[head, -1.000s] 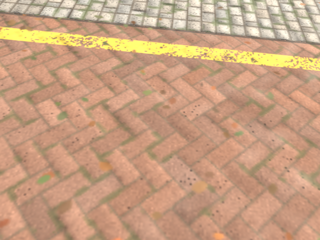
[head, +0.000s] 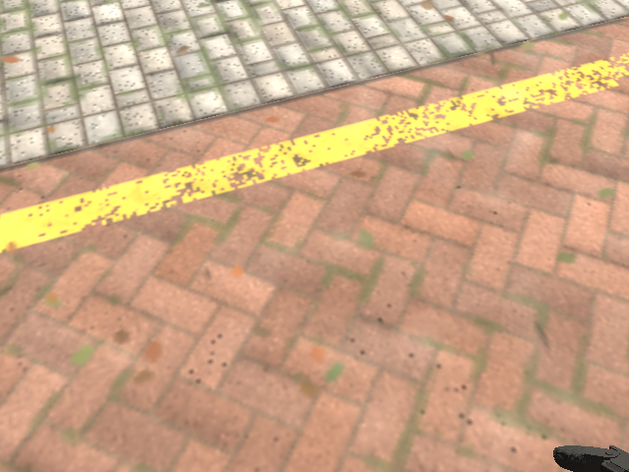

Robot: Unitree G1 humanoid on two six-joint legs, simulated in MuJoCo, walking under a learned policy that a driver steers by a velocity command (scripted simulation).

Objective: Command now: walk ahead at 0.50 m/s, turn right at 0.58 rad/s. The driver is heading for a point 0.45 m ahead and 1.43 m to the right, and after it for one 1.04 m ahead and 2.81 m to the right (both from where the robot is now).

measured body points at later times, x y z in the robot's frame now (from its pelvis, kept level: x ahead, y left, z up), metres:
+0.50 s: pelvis +0.27 -0.08 -0.01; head +0.31 -0.11 +0.44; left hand +0.52 +0.12 -0.09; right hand +0.26 -0.39 -0.13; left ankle +0.16 +0.11 -0.63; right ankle +0.32 -0.17 -0.73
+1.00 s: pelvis +0.55 -0.14 +0.00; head +0.57 -0.15 +0.45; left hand +0.78 +0.06 -0.11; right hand +0.55 -0.46 -0.08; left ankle +0.66 -0.08 -0.73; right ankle +0.39 -0.18 -0.64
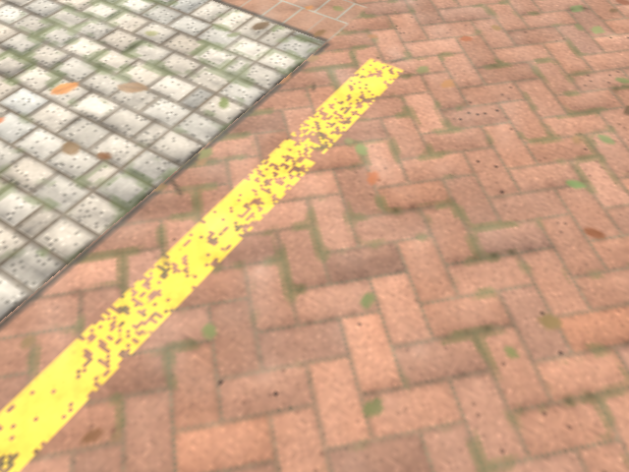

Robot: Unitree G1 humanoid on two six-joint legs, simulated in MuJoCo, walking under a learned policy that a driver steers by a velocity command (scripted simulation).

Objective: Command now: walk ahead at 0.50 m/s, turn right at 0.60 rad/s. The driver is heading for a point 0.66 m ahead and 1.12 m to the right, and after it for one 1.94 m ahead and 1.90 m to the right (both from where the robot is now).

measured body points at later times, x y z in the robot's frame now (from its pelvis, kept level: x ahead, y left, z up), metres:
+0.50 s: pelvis +0.26 -0.07 +0.00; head +0.30 -0.09 +0.45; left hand +0.49 +0.15 -0.08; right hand +0.26 -0.36 -0.13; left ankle +0.15 +0.10 -0.64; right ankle +0.31 -0.17 -0.73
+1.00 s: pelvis +0.54 -0.07 +0.00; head +0.57 -0.07 +0.45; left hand +0.66 +0.19 -0.13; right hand +0.63 -0.37 -0.09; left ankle +0.64 +0.01 -0.73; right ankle +0.38 -0.17 -0.65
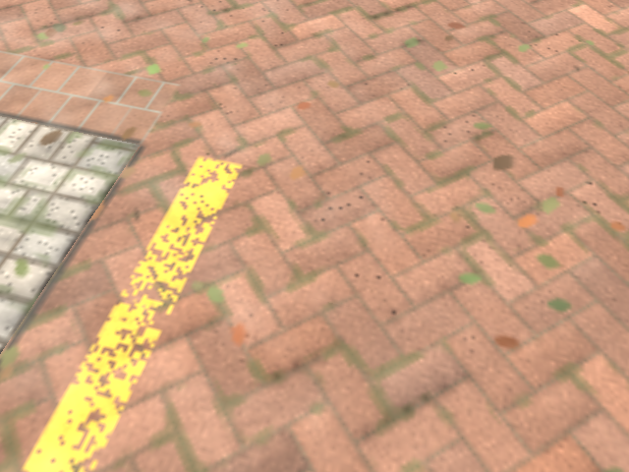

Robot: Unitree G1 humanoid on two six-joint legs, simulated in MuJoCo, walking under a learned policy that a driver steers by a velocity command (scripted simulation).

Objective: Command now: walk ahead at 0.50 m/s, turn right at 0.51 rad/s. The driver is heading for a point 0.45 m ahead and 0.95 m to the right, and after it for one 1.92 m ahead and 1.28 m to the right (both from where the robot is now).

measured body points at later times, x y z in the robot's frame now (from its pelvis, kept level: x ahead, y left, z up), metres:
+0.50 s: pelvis +0.25 -0.08 -0.01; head +0.29 -0.11 +0.44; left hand +0.50 +0.13 -0.09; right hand +0.24 -0.38 -0.14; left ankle +0.15 +0.11 -0.64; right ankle +0.31 -0.17 -0.73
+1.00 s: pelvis +0.54 -0.15 +0.00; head +0.56 -0.16 +0.45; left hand +0.75 +0.06 -0.12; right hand +0.56 -0.47 -0.09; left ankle +0.66 -0.09 -0.73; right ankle +0.36 -0.18 -0.65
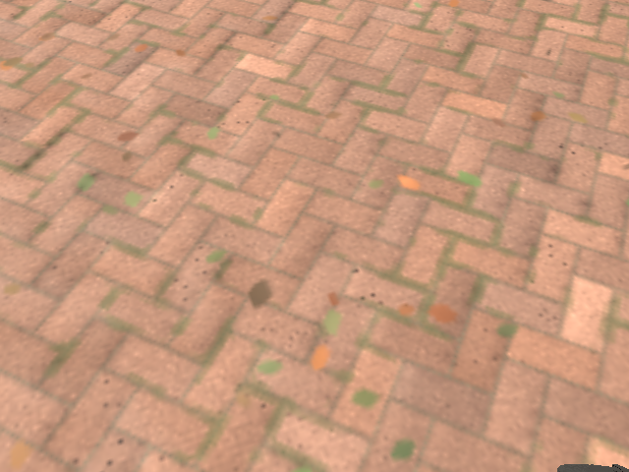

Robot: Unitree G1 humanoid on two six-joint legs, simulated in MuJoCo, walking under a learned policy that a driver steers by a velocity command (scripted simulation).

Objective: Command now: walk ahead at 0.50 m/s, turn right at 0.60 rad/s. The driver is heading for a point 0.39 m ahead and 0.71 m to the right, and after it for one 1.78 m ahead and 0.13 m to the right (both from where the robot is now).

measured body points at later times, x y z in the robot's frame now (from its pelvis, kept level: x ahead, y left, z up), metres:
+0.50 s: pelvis +0.24 -0.07 -0.01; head +0.30 -0.10 +0.44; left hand +0.52 +0.12 -0.08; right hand +0.24 -0.37 -0.13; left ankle +0.15 +0.12 -0.63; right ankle +0.32 -0.17 -0.73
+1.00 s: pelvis +0.37 -0.07 +0.01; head +0.40 -0.06 +0.46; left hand +0.67 +0.08 -0.08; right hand +0.32 -0.38 -0.08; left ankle +0.46 +0.02 -0.73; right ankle +0.29 -0.16 -0.66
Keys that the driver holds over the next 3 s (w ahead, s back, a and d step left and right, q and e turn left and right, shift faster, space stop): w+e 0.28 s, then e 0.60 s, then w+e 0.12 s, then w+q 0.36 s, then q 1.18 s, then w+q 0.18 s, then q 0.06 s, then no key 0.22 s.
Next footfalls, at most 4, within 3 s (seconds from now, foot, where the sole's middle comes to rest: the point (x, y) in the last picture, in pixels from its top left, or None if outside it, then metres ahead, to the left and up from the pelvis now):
0.40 right None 0.36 -0.18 -0.76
0.88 left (339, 465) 0.49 0.00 -0.76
1.26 right None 0.38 -0.26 -0.76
1.66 left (420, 365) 0.72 -0.18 -0.76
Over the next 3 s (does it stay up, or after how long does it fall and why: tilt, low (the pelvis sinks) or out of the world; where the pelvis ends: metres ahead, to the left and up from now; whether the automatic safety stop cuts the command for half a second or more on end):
stays up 0.68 -0.24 0.01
